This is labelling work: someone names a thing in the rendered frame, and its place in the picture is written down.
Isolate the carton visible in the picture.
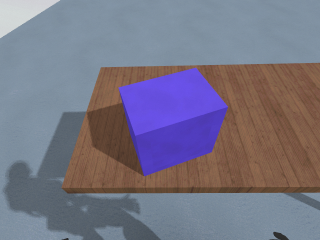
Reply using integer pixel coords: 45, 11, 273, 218
118, 68, 228, 176

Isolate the table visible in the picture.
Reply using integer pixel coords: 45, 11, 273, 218
61, 63, 320, 194

